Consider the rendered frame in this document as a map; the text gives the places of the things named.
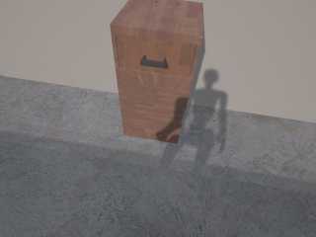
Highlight handle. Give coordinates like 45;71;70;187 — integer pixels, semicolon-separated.
140;55;166;68

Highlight cabinet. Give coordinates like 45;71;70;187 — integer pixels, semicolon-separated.
110;0;203;144

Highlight drawer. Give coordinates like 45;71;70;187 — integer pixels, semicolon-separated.
116;34;196;77

